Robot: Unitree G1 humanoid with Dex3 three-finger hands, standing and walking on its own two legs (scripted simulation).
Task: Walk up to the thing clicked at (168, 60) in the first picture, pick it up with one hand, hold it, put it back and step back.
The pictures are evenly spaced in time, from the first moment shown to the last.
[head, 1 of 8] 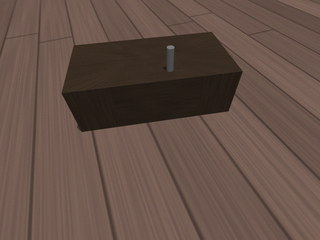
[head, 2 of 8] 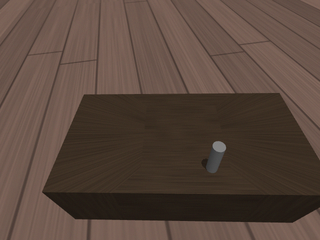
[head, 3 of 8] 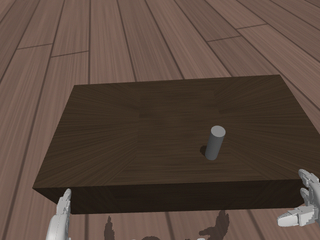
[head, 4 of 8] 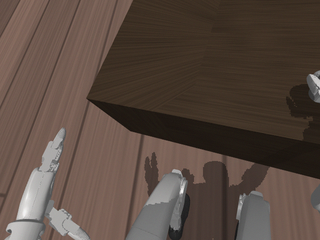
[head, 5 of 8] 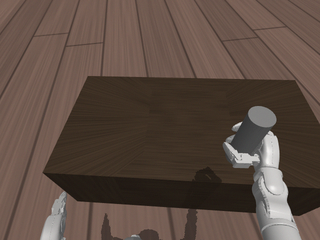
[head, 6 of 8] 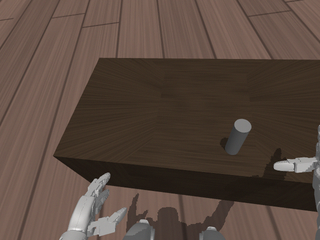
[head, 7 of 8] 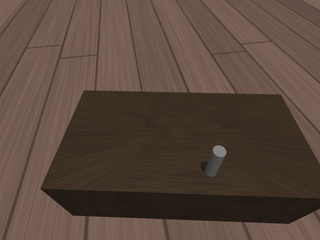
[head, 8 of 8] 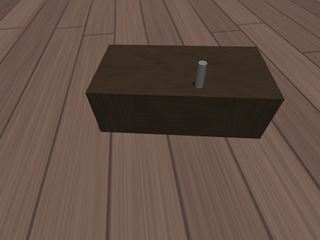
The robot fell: no
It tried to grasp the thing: yes
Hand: right
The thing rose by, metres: 0.31
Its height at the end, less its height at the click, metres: +0.00
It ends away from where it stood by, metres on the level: 0.02
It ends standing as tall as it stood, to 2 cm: yes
